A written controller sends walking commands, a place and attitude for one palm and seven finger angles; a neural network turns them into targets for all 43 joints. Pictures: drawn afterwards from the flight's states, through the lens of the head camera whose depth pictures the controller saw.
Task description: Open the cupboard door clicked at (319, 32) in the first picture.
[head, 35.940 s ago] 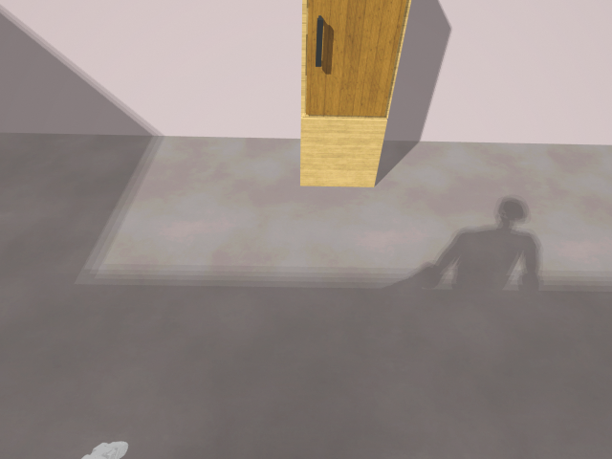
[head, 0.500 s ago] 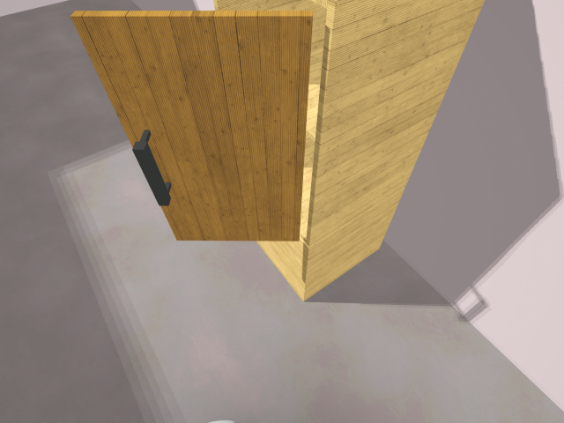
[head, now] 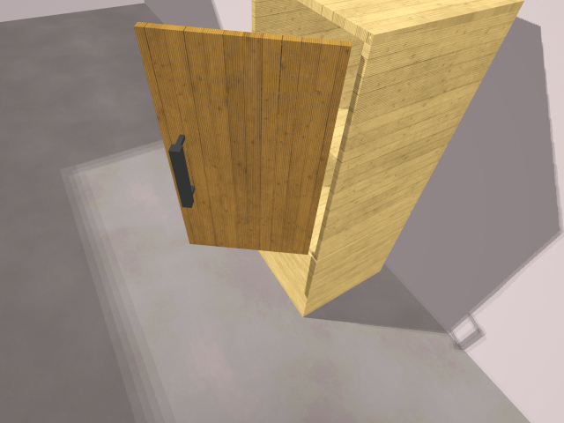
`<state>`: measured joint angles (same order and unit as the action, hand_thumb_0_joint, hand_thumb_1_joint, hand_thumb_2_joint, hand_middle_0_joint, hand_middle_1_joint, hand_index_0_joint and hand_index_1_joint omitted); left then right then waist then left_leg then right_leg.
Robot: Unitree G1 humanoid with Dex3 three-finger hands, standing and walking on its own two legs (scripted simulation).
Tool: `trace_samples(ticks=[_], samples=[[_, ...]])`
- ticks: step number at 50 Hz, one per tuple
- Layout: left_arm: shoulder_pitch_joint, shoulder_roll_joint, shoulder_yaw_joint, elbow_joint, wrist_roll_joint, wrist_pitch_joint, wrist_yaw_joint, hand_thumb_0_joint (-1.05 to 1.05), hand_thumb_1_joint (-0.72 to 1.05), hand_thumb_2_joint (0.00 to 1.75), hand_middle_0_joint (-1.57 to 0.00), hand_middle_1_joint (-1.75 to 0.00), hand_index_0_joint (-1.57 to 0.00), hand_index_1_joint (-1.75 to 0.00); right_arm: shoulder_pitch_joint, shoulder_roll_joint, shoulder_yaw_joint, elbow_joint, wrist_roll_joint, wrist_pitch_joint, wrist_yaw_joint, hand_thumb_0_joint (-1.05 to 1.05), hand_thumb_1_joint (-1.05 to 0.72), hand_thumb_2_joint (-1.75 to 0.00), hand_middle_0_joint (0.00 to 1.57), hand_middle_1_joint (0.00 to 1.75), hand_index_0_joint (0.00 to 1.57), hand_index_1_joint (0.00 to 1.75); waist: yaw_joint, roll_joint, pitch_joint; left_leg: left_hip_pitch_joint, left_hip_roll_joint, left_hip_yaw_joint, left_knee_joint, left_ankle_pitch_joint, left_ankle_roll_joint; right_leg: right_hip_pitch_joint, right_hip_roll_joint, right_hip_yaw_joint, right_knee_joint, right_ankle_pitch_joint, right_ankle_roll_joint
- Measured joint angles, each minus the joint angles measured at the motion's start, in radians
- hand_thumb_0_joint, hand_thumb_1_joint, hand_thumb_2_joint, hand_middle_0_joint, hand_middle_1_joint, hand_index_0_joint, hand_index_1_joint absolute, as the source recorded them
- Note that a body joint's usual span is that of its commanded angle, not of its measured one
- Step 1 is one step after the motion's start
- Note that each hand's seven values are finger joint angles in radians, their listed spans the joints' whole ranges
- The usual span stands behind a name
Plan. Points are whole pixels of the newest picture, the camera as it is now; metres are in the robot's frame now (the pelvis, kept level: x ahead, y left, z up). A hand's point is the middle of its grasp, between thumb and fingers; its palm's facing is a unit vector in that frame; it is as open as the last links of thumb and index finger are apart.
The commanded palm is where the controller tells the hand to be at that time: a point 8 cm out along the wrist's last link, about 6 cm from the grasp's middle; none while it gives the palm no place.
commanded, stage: come to a stop and stand still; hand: left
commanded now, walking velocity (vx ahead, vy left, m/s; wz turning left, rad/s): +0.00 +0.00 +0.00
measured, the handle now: (184, 172) +0.58 +0.26 -0.04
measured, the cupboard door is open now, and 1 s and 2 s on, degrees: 54 54 54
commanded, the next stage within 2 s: look again from close up in 0.84 s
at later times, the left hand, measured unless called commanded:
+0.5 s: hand out of the picture +0.04 +0.19 -0.18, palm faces +0.00 -0.99 -0.16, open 7.3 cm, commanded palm none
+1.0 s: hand out of the picture +0.04 +0.19 -0.18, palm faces -0.01 -0.98 -0.19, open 7.3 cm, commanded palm none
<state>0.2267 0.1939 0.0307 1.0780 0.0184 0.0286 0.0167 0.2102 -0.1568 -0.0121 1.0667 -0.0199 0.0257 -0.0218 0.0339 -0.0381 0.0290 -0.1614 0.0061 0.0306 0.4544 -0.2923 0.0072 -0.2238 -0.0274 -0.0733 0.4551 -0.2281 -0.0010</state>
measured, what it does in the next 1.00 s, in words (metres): stands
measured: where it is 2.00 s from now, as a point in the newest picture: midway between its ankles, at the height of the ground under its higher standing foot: outside the picture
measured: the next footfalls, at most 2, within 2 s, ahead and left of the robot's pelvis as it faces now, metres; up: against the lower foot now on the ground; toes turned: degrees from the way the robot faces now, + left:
none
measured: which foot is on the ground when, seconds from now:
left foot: down 0.00-1.00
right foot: down 0.00-1.00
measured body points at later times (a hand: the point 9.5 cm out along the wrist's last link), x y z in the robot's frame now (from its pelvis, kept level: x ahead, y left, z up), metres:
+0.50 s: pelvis +0.03 +0.02 +0.00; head +0.05 +0.04 +0.45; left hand +0.04 +0.24 -0.17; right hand +0.00 -0.20 -0.15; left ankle -0.03 +0.11 -0.74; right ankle +0.01 -0.12 -0.74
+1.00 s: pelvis +0.03 +0.02 +0.00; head +0.06 +0.03 +0.45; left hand +0.04 +0.24 -0.17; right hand +0.02 -0.20 -0.16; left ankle -0.03 +0.11 -0.74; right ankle +0.01 -0.12 -0.74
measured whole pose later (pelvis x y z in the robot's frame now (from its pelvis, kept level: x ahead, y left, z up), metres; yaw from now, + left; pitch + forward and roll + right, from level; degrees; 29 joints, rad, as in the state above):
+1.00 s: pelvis +0.03 +0.02 +0.00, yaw -1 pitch +0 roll -1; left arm 0.26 0.16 0.00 1.12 0.02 -0.03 0.06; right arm 0.29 -0.13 0.00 1.11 -0.01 -0.01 -0.04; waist -0.01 -0.01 0.05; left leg -0.13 0.00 0.05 0.48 -0.34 0.02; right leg -0.19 -0.03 -0.05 0.45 -0.26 0.02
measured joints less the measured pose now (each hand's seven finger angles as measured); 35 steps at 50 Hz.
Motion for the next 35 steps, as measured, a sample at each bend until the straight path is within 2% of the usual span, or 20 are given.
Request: trace_samples(ticks=[16,25,35], samples=[[0.039,-0.026,-0.028,0.066,-0.005,-0.021,0.005,0.00,0.91,0.90,-0.20,-0.30,-0.20,-0.30,0.064,0.017,0.023,0.055,0.008,-0.034,-0.014,0.01,-0.91,-0.89,0.20,0.30,0.20,0.30,-0.022,-0.002,-0.003,0.052,-0.016,0.025,-0.059,0.001,0.022,0.041,-0.011,0.026,-0.052,0.006,0.025],[0.022,-0.026,-0.024,0.064,-0.008,-0.025,0.016,0.01,0.92,0.90,-0.20,-0.30,-0.20,-0.30,0.099,0.042,0.022,0.081,0.009,-0.039,-0.022,0.01,-0.91,-0.89,0.20,0.30,0.20,0.30,-0.037,0.002,0.004,0.075,-0.019,0.029,-0.057,-0.020,0.025,0.056,-0.014,0.030,-0.037,-0.021,0.029],[0.012,-0.023,-0.019,0.054,-0.009,-0.028,0.023,0.01,0.93,0.90,-0.20,-0.30,-0.20,-0.30,0.107,0.053,0.017,0.088,0.007,-0.042,-0.027,0.01,-0.91,-0.89,0.20,0.30,0.20,0.30,-0.042,0.008,0.004,0.090,-0.019,0.028,-0.056,-0.033,0.024,0.067,-0.014,0.029,-0.027,-0.038,0.029]])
